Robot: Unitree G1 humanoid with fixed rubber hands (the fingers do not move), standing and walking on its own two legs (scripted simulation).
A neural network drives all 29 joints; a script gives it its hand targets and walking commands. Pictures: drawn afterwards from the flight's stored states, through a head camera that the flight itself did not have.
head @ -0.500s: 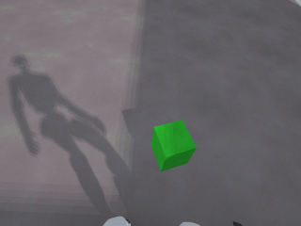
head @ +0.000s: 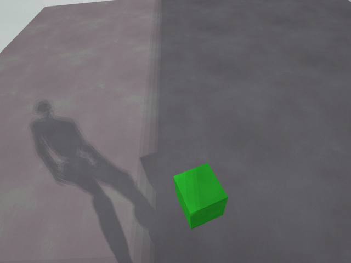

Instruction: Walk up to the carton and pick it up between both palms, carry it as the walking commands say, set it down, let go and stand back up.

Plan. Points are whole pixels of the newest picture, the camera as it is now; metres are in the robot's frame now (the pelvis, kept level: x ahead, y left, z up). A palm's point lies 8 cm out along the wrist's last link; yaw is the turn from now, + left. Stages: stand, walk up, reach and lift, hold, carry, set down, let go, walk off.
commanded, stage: walk up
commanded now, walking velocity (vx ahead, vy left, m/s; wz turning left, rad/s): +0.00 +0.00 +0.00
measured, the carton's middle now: (199, 196) +0.54 -0.06 -0.66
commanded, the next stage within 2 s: none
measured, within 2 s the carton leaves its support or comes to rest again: neither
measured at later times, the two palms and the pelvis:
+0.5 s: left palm out of the picture +0.01 +0.23 -0.15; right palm out of the picture +0.03 -0.20 -0.14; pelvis +0.02 +0.02 +0.00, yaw +0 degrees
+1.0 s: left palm out of the picture +0.11 +0.11 -0.13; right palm out of the picture +0.14 -0.43 -0.14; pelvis +0.08 -0.14 -0.01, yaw +12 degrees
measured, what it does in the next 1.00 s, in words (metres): steps to the right: left foot, then right foot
